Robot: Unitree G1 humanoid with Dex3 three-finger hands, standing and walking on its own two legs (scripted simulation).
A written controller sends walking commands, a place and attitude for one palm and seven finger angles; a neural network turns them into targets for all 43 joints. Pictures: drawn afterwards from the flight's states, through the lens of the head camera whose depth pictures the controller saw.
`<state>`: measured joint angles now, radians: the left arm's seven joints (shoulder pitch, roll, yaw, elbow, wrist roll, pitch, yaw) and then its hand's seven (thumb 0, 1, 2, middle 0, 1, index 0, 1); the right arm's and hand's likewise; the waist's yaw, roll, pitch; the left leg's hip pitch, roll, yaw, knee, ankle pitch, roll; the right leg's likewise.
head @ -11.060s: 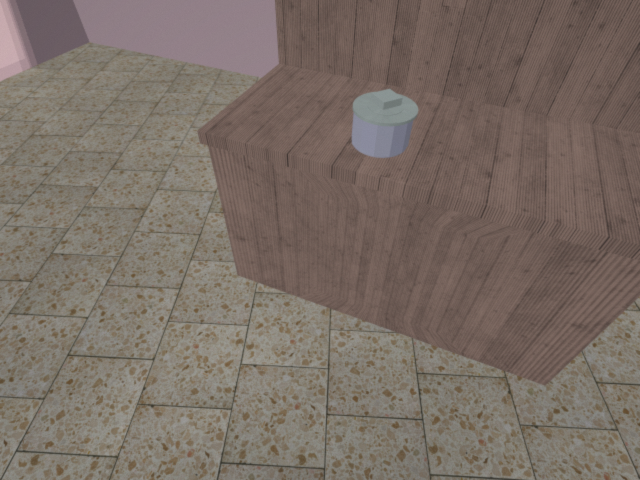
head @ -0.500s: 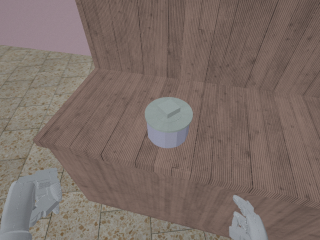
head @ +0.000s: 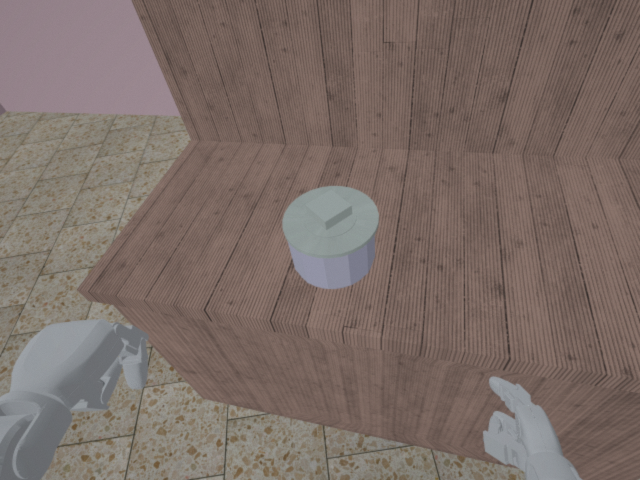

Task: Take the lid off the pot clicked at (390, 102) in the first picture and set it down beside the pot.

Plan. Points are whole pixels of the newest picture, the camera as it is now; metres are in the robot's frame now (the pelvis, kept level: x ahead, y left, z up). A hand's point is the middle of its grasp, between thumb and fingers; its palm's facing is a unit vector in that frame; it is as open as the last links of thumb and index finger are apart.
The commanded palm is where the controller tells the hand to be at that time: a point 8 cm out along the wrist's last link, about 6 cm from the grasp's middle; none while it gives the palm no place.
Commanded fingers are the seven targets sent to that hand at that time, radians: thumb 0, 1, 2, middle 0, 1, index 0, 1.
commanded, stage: reach forward and open the fingers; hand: left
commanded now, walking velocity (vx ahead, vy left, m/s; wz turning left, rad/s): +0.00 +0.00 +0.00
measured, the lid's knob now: (328, 209) +0.52 +0.06 +0.03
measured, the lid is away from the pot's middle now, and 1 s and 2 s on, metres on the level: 0.00 0.00 0.00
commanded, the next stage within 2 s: move the open hand above the knob in 0.68 s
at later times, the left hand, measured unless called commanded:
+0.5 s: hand (110, 332) +0.24 +0.27 +0.10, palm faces -0.20 -0.06 -0.98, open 9.5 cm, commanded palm +0.23 +0.26 +0.16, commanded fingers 0.00 -0.30 1.35 -0.80 -0.08 -0.80 -0.08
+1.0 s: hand (156, 282) +0.30 +0.23 +0.12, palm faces -0.20 +0.02 -0.98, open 10.4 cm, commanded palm +0.29 +0.22 +0.17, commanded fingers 0.00 -0.30 1.36 -0.80 -0.08 -0.80 -0.08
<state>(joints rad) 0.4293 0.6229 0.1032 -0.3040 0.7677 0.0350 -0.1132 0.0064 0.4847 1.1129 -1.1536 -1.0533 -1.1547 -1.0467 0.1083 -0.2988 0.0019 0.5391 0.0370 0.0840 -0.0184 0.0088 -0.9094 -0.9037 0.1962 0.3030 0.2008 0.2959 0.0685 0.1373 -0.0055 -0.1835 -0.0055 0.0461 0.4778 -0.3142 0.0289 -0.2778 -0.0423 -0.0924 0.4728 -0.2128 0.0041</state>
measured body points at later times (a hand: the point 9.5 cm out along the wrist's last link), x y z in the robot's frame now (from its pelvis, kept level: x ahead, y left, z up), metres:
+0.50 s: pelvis -0.02 +0.01 +0.00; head +0.00 -0.03 +0.45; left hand +0.25 +0.27 +0.16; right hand +0.16 -0.22 -0.11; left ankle -0.04 +0.10 -0.74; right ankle +0.02 -0.12 -0.74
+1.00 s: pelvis -0.01 +0.02 +0.00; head +0.00 -0.03 +0.45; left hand +0.31 +0.23 +0.17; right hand +0.18 -0.21 -0.11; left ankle -0.04 +0.10 -0.74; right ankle +0.02 -0.12 -0.74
